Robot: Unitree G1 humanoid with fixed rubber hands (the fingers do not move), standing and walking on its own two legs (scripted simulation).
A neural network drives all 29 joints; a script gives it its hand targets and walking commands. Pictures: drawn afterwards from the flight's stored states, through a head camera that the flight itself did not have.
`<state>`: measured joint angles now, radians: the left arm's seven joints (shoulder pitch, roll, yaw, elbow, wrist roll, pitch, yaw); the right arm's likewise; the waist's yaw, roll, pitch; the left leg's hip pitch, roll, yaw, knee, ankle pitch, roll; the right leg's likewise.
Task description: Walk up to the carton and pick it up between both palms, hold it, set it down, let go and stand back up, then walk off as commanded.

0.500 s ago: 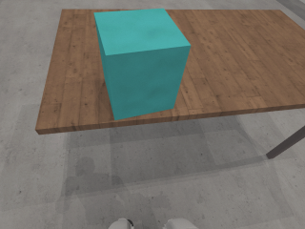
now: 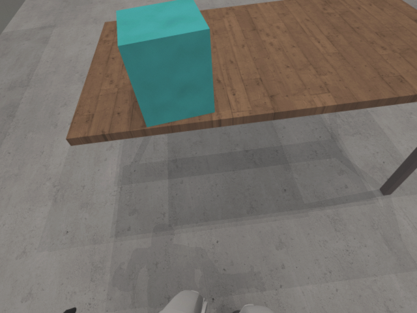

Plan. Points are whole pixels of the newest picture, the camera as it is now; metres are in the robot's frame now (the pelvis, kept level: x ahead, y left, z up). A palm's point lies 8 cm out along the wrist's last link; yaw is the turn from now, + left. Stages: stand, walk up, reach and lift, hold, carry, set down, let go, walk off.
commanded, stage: walk off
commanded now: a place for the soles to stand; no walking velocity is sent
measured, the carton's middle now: (168, 64) +0.74 +0.13 +0.08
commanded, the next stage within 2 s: stand in 1.22 s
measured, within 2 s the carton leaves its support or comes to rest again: neither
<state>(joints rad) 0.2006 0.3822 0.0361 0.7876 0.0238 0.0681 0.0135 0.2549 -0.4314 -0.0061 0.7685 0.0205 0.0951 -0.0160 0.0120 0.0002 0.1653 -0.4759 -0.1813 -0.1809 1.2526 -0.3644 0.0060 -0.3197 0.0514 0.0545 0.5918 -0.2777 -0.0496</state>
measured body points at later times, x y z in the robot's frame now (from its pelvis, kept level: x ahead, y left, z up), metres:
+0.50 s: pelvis -0.07 +0.02 +0.00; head -0.08 +0.03 +0.45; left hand +0.03 +0.34 -0.10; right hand -0.08 -0.30 -0.11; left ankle -0.08 +0.11 -0.73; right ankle -0.10 -0.10 -0.70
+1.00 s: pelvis -0.04 +0.08 -0.01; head -0.03 +0.09 +0.44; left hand +0.01 +0.40 -0.12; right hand +0.07 -0.23 -0.10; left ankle +0.03 +0.19 -0.73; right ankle -0.07 -0.09 -0.70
